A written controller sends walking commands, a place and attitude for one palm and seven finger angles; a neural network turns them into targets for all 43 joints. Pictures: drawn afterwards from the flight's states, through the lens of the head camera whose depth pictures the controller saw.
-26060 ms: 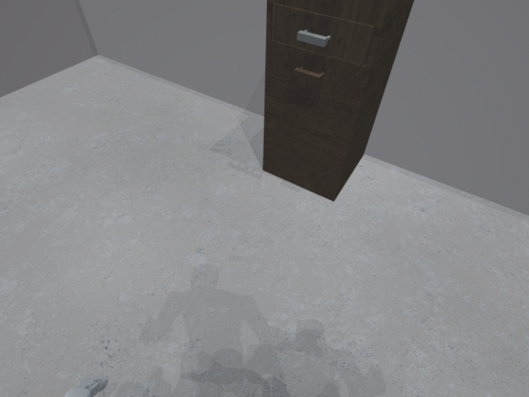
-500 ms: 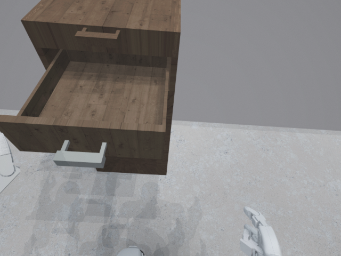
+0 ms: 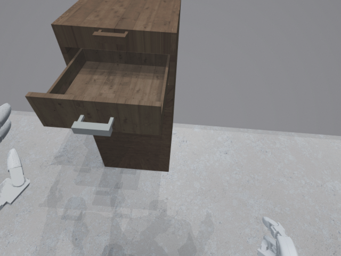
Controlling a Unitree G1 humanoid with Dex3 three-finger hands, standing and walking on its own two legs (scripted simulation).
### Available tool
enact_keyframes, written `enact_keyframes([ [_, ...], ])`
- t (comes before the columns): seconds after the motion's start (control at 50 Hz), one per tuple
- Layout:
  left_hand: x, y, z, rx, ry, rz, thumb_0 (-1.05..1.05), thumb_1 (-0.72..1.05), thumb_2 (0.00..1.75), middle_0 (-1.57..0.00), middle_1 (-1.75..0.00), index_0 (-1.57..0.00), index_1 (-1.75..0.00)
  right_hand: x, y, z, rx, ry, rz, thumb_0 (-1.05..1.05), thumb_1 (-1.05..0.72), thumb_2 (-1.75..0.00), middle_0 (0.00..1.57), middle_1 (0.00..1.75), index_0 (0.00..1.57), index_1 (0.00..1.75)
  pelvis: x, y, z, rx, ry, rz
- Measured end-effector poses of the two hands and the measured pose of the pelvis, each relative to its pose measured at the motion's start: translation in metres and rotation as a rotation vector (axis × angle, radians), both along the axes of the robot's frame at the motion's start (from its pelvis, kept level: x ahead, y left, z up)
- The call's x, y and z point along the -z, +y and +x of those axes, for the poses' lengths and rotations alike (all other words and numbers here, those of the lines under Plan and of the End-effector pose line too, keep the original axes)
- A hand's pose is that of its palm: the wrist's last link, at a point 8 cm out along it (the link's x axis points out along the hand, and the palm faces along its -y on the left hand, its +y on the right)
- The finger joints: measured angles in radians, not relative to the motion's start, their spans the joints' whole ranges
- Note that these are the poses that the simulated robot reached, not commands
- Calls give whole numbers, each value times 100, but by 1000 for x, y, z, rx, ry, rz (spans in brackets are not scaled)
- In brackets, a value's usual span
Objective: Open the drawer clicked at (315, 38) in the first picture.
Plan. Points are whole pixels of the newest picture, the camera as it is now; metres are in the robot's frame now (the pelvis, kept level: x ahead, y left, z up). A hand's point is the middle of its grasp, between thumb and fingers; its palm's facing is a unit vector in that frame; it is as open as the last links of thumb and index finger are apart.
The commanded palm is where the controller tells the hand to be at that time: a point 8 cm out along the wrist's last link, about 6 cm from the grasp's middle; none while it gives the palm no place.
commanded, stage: stop stepping back and stand still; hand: left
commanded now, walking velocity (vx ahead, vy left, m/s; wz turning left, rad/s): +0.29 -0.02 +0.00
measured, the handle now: (94, 123) +0.46 +0.25 +0.02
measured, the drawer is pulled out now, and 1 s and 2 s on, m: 0.29 0.29 0.29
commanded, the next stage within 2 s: let the arm hang, fingers relaxed in 1.02 s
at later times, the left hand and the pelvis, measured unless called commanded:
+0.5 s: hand (18, 200) +0.16 +0.22 +0.20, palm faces +0.44 -0.77 -0.47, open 7.4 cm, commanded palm +0.10 +0.26 +0.21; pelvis -0.03 -0.02 +0.00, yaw +0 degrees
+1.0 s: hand (55, 180) +0.19 +0.19 +0.19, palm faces +0.36 -0.80 -0.47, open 7.4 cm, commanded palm +0.13 +0.24 +0.21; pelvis -0.01 -0.04 +0.01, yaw -1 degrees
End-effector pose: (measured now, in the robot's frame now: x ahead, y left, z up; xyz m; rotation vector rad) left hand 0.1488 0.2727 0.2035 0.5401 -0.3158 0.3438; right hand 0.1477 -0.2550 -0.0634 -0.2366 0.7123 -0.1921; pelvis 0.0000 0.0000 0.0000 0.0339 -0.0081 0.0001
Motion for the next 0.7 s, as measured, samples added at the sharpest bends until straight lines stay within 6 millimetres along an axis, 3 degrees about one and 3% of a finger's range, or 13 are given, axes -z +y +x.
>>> enact_keyframes([
  [0.14,-12,-2,-26,-40,-77,39,2,89,90,-22,-30,-21,-30,12,20,-13,-41,-37,82,2,-90,-90,20,30,20,30,4,-8,-13,-25,-32,-21],
  [0.24,-3,-4,-33,-50,-86,-6,1,89,90,-21,-30,-21,-30,23,23,-24,-69,23,89,2,-90,-90,21,30,20,30,6,-9,-26,-34,-34,-11],
  [0.34,4,-3,-37,-25,-36,-28,1,89,90,-21,-30,-21,-30,17,22,-40,-52,40,65,2,-90,-90,21,30,20,30,3,-6,-34,-17,-30,-13],
  [0.42,-9,-6,-38,-18,-44,38,2,89,90,-22,-30,-21,-30,15,21,-50,-35,29,86,2,-90,-90,21,30,20,30,-1,-12,-33,-32,-18,-28],
  [0.5,-12,-15,-35,-32,-36,52,2,89,90,-21,-30,-21,-30,23,14,-52,-30,56,108,2,-90,-90,21,30,20,30,0,-22,-28,-7,5,-22],
  [0.6,4,-34,-17,-30,16,31,1,89,90,-21,-30,-21,-30,40,-4,-45,-35,103,115,2,-90,-90,21,30,20,30,6,-38,-28,-15,3,-36],
  [0.7,5,-51,-6,16,52,-10,2,89,90,-21,-30,-21,-30,25,-25,-35,1,113,86,2,-90,-90,21,30,20,30,-3,-45,-21,-1,13,-20],
])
